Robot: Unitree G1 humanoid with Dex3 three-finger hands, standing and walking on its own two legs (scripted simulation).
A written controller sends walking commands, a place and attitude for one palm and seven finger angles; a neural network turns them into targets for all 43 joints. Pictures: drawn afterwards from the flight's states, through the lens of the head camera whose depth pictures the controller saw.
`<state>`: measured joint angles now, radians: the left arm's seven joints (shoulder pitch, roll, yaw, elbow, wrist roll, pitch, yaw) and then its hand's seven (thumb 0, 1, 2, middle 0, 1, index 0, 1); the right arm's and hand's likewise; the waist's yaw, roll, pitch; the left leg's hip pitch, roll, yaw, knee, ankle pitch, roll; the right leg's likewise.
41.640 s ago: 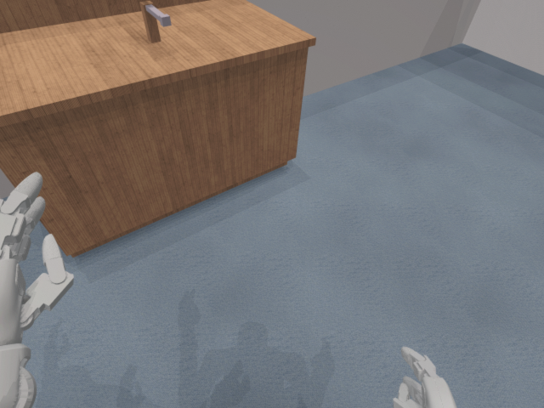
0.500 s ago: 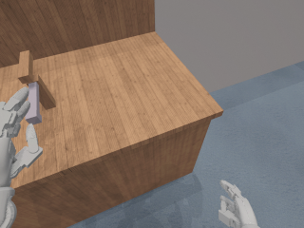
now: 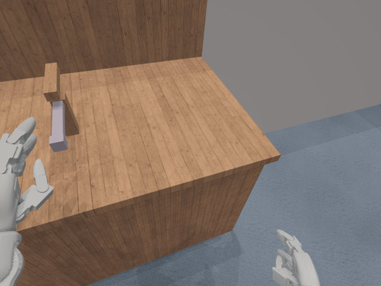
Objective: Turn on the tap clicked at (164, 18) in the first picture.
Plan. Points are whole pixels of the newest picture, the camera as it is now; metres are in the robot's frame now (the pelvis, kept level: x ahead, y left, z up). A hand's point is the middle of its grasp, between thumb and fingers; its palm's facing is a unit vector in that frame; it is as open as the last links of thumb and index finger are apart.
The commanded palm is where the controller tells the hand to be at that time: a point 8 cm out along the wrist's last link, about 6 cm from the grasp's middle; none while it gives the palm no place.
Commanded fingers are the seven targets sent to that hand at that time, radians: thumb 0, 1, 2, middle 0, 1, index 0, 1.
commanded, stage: come to a stop and stand still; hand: left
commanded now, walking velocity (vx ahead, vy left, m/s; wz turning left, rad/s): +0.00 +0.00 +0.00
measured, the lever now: (58, 142) +0.37 +0.33 +0.08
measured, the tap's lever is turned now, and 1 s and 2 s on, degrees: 0 0 0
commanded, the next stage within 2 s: look again from close up in 0.46 s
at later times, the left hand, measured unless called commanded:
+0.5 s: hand (43, 181) +0.23 +0.26 +0.16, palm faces +0.39 -0.84 -0.38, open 7.5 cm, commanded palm +0.17 +0.29 +0.17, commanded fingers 0.00 0.90 0.90 -0.20 -0.30 -0.20 -0.30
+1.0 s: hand (56, 172) +0.24 +0.24 +0.17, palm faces +0.39 -0.80 -0.45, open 7.5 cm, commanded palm +0.16 +0.27 +0.17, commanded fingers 0.00 0.90 0.90 -0.20 -0.30 -0.20 -0.30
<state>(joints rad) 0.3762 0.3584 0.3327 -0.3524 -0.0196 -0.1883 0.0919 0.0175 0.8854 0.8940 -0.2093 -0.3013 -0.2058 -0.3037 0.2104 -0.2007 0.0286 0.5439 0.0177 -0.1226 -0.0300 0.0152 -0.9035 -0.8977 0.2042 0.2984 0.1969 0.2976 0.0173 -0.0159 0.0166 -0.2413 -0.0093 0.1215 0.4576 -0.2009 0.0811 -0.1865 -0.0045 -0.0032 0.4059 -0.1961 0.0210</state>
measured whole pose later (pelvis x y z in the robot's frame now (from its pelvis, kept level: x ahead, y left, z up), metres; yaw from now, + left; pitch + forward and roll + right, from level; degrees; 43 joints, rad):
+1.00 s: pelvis +0.01 -0.02 +0.00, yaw +2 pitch -1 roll -2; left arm 0.30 0.45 0.33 -0.40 -0.01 -0.17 0.09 0.02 0.88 0.89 -0.21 -0.30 -0.21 -0.30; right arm 0.25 -0.23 0.04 0.53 0.02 -0.10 -0.07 0.02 -0.90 -0.90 0.20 0.30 0.20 0.30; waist 0.04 0.00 0.06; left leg -0.25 0.00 0.07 0.48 -0.21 0.06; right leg -0.17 0.01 -0.05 0.41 -0.22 0.00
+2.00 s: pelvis +0.04 -0.10 -0.02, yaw +6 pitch +1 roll +1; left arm 0.47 0.28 0.32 -0.40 -0.19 -0.03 0.08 0.02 0.89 0.89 -0.20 -0.30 -0.20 -0.30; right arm 0.23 -0.28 -0.01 0.66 0.02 -0.23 -0.08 0.02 -0.91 -0.90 0.20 0.30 0.20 0.30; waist 0.07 0.05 -0.07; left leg -0.35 0.03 -0.03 0.64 -0.31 -0.03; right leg -0.29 0.04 -0.13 0.65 -0.40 -0.10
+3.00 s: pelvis +0.02 -0.06 -0.02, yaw +6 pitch -1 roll +0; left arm 0.51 0.21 0.22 -0.52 -0.23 0.13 0.19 0.02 0.89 0.89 -0.20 -0.30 -0.20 -0.30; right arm 0.19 -0.23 0.07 0.65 0.02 -0.26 -0.08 0.02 -0.90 -0.90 0.21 0.30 0.20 0.30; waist 0.08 0.06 -0.06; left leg -0.33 0.00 -0.02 0.64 -0.29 0.00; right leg -0.24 0.01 -0.12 0.61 -0.35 -0.05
